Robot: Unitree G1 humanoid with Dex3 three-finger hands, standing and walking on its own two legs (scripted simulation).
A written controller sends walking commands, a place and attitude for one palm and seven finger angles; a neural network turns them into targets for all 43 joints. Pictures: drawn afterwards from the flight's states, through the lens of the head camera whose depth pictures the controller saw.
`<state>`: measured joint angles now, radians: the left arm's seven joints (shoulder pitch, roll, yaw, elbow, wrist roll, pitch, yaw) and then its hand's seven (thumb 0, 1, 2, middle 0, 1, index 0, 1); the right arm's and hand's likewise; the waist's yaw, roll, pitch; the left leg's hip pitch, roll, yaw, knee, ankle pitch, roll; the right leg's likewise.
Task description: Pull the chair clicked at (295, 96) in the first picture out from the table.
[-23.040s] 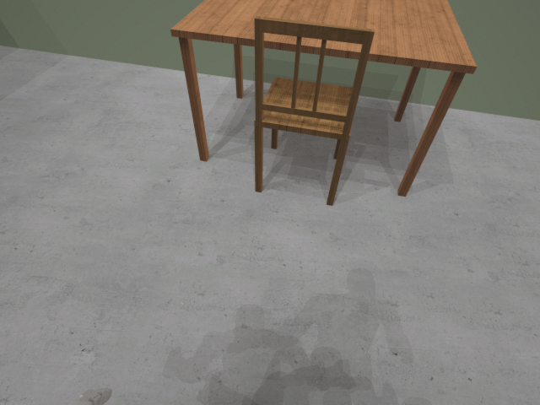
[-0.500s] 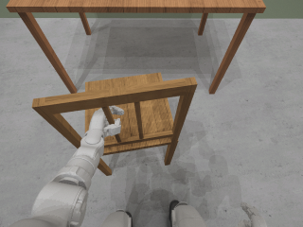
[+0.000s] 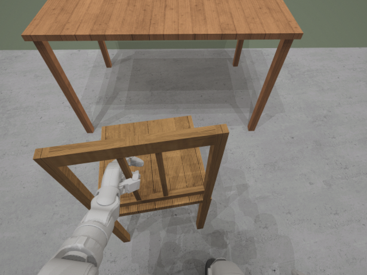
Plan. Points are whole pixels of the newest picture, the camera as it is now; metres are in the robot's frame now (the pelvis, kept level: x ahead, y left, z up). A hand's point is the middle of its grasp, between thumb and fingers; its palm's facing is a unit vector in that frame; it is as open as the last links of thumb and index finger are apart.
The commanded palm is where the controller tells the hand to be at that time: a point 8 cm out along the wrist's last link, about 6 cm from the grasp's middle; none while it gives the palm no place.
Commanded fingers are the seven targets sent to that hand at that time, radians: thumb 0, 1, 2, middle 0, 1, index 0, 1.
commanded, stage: stop walking, hand still on the chair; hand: left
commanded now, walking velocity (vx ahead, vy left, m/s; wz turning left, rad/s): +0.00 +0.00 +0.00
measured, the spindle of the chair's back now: (130, 180) +0.36 +0.15 -0.10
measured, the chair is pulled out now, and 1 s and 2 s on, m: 0.51 0.53 0.53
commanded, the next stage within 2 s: open the thumb and straighten the fingers in 0.74 s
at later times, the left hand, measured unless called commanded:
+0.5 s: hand (134, 187) +0.32 +0.13 -0.06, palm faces -0.02 -0.98 -0.18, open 5.0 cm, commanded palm +0.31 +0.18 -0.04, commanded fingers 0.00 0.90 0.90 -0.50 -1.45 -0.50 -1.45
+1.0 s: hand (132, 184) +0.33 +0.13 -0.05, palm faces -0.03 -0.99 -0.16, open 5.7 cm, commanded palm +0.30 +0.18 -0.04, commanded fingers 0.00 -0.19 0.38 -0.50 -1.45 -0.50 -1.45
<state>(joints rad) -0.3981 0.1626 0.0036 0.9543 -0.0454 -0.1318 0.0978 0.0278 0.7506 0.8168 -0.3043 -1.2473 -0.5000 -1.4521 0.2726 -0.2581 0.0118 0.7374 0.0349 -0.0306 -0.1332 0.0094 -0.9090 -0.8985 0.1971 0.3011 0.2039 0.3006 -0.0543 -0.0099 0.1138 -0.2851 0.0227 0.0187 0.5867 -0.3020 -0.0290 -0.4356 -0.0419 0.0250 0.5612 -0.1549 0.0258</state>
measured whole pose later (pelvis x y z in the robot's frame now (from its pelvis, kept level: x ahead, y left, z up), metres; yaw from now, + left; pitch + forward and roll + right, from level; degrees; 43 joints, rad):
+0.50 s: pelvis +0.05 +0.01 +0.01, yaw -1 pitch -1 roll +0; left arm -0.10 0.12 -0.06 0.73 -0.02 -0.11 0.10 0.04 0.74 0.84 -0.30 -1.25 -0.50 -1.45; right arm 0.19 -0.22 0.02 0.69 0.02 0.00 -0.12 0.01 -0.91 -0.90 0.20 0.30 0.21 0.30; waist -0.02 0.02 0.05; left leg -0.11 0.03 0.03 0.44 -0.32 -0.03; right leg -0.29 -0.03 0.03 0.46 -0.16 0.03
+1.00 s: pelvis +0.05 +0.01 +0.01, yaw +1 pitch +3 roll +0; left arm -0.05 0.15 -0.05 0.58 -0.04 -0.05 0.07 0.03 0.59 0.76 -0.36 -1.34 -0.50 -1.45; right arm 0.26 -0.23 0.01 0.67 0.05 -0.01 -0.06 0.01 -0.91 -0.90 0.20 0.30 0.20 0.30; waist -0.06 0.01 -0.01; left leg -0.24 0.02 0.01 0.53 -0.34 -0.02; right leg -0.40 -0.04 0.01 0.52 -0.18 0.03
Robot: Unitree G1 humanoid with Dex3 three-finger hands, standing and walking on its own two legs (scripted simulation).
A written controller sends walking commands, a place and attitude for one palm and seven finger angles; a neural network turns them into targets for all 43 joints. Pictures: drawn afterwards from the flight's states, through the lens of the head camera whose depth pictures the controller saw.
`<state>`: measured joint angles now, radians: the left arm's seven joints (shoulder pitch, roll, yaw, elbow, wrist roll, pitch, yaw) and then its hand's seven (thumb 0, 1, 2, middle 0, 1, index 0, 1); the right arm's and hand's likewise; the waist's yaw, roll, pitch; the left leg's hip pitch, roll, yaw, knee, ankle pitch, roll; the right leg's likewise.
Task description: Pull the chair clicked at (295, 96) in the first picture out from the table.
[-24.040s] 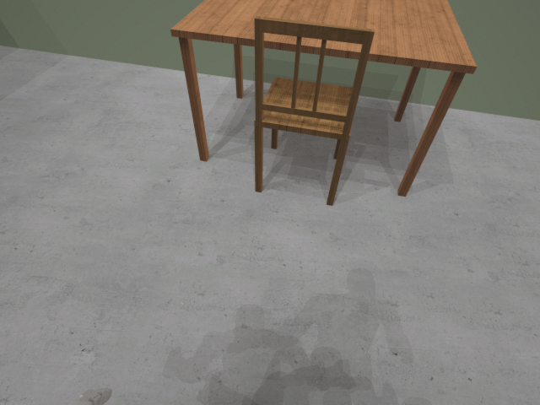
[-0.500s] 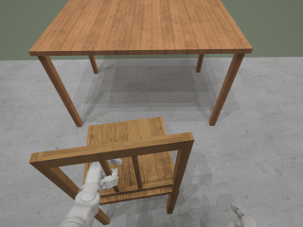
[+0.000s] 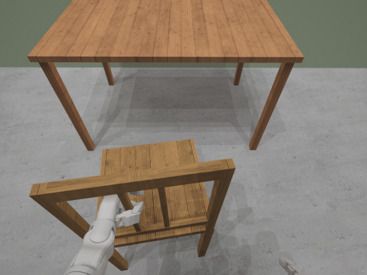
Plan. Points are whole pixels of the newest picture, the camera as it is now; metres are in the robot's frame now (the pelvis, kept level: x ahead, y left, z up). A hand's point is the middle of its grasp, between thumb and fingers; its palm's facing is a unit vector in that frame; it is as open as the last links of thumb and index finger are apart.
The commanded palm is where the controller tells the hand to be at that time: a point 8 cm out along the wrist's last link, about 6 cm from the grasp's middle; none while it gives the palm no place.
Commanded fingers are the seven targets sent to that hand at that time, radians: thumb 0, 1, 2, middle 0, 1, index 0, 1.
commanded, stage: open the thumb and straighten the fingers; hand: left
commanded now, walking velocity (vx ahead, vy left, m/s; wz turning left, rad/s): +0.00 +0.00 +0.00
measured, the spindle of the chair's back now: (131, 212) +0.29 +0.14 -0.10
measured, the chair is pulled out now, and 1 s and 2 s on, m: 0.53 0.53 0.52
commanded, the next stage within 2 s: draw the fingers out of the gap in 0.58 s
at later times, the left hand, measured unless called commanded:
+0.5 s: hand (128, 208) +0.29 +0.14 -0.06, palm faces -0.01 -0.98 -0.18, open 16.4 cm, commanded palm +0.26 +0.19 -0.04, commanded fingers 0.00 -0.55 0.20 0.00 0.00 0.00 0.00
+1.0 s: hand (122, 238) +0.22 +0.14 -0.06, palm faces -0.03 -0.99 -0.16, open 17.5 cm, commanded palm +0.20 +0.20 -0.04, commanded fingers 0.00 -0.55 0.20 0.00 0.00 0.00 0.00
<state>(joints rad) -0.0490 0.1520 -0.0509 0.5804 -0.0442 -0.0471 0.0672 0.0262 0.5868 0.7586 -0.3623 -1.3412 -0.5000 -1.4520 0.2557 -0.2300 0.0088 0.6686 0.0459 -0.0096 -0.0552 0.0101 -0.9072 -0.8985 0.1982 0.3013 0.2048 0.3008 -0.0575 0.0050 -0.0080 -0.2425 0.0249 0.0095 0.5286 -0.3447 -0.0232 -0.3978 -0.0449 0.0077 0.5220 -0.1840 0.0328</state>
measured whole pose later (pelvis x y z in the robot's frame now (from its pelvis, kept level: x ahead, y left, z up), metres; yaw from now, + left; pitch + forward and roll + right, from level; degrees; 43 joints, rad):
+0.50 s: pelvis +0.01 -0.01 -0.02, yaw +2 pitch +9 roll +0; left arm 0.02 0.17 -0.01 0.33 -0.04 0.12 0.00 -0.01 -0.53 0.21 -0.14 -0.41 -0.14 -0.41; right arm 0.22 -0.25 0.01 0.57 0.03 -0.11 -0.06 0.01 -0.91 -0.90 0.20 0.30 0.20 0.30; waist -0.03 0.05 -0.08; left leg -0.45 0.02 -0.03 0.74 -0.46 -0.03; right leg -0.59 -0.06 -0.02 0.74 -0.31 0.03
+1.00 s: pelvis +0.02 +0.00 -0.03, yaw +3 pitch +10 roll -1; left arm 0.33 0.19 -0.07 0.02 -0.04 0.19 -0.01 -0.01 -0.54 0.21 -0.01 -0.01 -0.01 -0.01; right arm 0.26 -0.26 0.02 0.52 0.03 -0.15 -0.07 0.01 -0.91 -0.90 0.20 0.30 0.20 0.30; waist -0.03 0.06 -0.11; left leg -0.50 0.02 -0.05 0.83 -0.51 -0.02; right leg -0.62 -0.07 -0.04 0.81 -0.35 0.04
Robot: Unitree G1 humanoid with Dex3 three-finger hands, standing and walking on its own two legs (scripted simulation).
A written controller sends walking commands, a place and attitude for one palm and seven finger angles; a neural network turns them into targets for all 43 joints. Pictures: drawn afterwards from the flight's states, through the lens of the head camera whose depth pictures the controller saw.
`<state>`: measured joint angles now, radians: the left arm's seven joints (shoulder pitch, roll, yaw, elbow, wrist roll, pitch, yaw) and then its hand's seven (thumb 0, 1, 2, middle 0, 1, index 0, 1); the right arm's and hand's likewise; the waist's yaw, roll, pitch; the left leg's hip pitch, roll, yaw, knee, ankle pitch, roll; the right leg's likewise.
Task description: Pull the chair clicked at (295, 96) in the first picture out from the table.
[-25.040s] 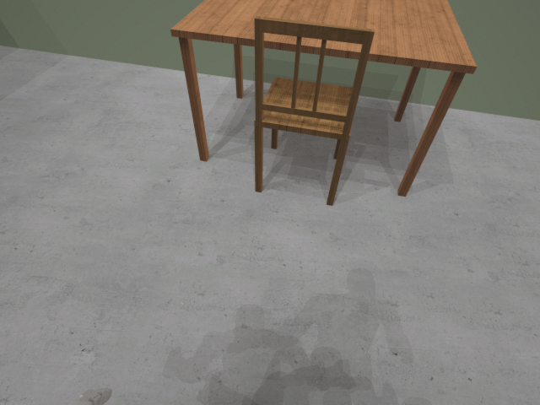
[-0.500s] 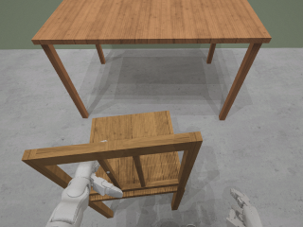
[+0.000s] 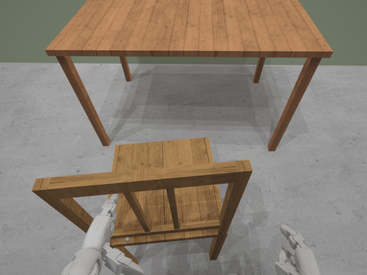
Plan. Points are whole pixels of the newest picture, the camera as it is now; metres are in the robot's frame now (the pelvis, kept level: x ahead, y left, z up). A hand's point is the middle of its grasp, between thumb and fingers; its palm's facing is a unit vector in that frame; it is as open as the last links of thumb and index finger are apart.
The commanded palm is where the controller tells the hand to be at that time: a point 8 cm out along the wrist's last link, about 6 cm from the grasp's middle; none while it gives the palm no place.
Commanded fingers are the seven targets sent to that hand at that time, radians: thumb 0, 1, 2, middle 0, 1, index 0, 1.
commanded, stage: draw the fingers out of the gap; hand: left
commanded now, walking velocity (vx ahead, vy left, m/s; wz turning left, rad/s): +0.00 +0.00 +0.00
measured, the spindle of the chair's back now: (139, 212) +0.28 +0.13 -0.07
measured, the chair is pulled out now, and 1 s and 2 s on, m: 0.53 0.52 0.52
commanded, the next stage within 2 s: draw the hand back to the body in 0.44 s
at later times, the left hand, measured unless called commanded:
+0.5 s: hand (120, 273) +0.15 +0.13 -0.02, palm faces -0.05 -0.98 -0.17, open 17.5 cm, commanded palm +0.12 +0.18 +0.00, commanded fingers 0.00 -0.55 0.20 0.00 0.00 0.00 0.00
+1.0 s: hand (90, 265) +0.15 +0.16 +0.06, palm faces -0.01 -0.99 -0.13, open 17.5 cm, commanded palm +0.11 +0.23 +0.08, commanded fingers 0.00 -0.44 0.25 -0.01 -0.02 -0.01 -0.02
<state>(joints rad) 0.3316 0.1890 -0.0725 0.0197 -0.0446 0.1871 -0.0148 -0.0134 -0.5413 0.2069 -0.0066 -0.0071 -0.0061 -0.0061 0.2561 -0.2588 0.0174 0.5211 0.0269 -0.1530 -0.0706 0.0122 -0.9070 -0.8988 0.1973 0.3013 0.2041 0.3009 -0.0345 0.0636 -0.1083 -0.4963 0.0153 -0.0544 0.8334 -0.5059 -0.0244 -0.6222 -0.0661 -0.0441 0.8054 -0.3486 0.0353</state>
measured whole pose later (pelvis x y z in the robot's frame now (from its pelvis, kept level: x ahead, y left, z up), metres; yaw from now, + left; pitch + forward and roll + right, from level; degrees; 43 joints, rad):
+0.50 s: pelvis -0.01 +0.00 -0.01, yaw +1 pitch +9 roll -1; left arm 0.59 0.19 -0.11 -0.22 -0.01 0.21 0.02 -0.01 -0.54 0.21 -0.01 -0.01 -0.01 0.00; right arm 0.26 -0.23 0.02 0.47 0.03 -0.17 -0.09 0.01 -0.91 -0.90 0.20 0.30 0.21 0.30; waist -0.02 0.06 -0.13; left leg -0.55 0.01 -0.07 0.93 -0.54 -0.02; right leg -0.67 -0.07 -0.05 0.88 -0.37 0.04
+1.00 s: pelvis -0.02 +0.00 -0.03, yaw +1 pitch +10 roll -2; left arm 0.67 0.27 0.08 -0.39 -0.23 -0.24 -0.16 -0.02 -0.55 0.21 -0.01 -0.01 -0.01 0.00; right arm 0.22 -0.20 0.00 0.54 0.07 -0.23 -0.09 0.01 -0.91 -0.90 0.20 0.30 0.20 0.30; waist 0.02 0.07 -0.11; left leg -0.64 0.02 -0.09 1.06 -0.59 -0.04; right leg -0.75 -0.06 -0.06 0.99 -0.41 0.03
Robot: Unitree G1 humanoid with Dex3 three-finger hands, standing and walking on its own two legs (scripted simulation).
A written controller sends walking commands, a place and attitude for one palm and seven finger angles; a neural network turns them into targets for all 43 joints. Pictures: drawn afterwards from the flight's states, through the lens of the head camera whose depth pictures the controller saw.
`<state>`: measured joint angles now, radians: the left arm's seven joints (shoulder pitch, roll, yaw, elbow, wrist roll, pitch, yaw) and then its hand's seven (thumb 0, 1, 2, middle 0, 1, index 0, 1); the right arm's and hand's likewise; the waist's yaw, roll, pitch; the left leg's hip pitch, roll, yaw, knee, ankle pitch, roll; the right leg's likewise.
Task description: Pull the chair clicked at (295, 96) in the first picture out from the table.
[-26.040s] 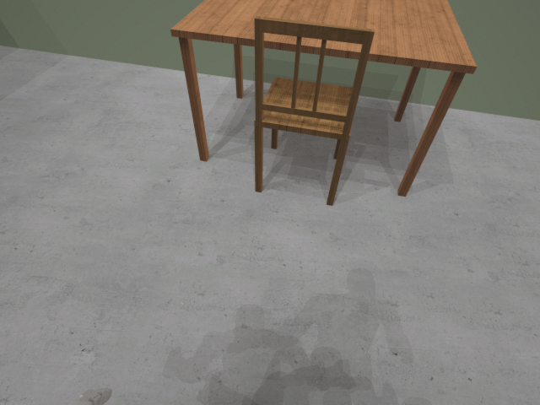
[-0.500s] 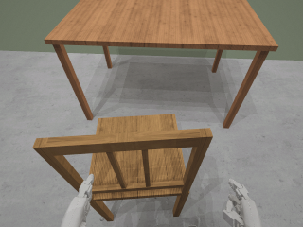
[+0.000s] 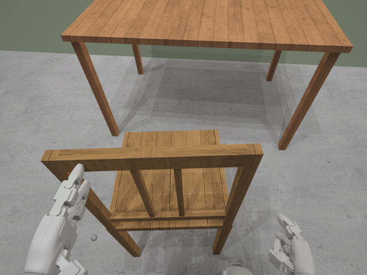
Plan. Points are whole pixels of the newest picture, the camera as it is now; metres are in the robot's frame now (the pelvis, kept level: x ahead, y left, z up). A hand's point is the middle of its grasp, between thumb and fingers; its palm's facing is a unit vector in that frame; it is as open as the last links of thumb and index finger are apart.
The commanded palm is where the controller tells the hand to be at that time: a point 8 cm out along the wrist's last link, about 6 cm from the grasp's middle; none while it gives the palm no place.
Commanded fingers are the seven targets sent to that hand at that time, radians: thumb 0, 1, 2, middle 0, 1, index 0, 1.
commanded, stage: draw the hand back to the body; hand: left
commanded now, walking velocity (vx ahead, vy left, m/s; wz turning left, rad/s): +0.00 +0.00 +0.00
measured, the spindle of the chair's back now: (144, 194) +0.31 +0.13 -0.04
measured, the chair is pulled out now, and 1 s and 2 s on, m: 0.52 0.52 0.52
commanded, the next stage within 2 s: step back with the hand held close in 1.14 s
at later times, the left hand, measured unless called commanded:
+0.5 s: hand (29, 197) +0.20 +0.24 +0.18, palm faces +0.38 -0.83 -0.41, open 13.1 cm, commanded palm +0.15 +0.28 +0.20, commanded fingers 0.00 0.47 0.69 -0.14 -0.21 -0.14 -0.21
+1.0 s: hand (9, 162) +0.23 +0.26 +0.22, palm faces +0.44 -0.78 -0.44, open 7.6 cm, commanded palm +0.18 +0.30 +0.24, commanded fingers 0.00 0.90 0.90 -0.20 -0.30 -0.20 -0.30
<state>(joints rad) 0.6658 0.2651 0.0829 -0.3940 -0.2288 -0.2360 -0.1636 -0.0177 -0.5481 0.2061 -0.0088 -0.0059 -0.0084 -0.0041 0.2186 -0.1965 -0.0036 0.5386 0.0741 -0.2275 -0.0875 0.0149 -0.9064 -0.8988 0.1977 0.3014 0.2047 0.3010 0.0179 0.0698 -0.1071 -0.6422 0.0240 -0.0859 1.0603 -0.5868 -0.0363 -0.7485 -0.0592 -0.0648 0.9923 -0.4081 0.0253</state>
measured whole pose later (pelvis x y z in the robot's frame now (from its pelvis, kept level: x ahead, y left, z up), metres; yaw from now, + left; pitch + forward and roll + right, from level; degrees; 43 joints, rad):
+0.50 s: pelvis +0.02 +0.00 +0.05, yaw -1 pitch -2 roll -1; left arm 0.56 0.31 0.20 -0.42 -0.03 -0.03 0.17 -0.01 0.12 0.53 -0.10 -0.14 -0.11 -0.15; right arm 0.21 -0.21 0.03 0.61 0.02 -0.18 -0.12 0.01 -0.91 -0.90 0.20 0.30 0.20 0.30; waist 0.06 0.08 -0.01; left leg -0.17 0.03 -0.05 0.63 -0.42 -0.02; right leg -0.29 -0.05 -0.05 0.60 -0.27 0.03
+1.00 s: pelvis +0.03 +0.00 +0.07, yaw -2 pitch -3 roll -1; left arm 0.48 0.33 0.34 -0.40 -0.04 -0.06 0.15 0.01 0.85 0.88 -0.21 -0.30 -0.21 -0.30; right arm 0.18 -0.22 0.00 0.66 0.01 -0.15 -0.09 0.01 -0.91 -0.90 0.20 0.30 0.20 0.30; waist 0.06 0.09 0.03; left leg -0.05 0.04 -0.02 0.46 -0.36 -0.02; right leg -0.19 -0.04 -0.03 0.46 -0.22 0.03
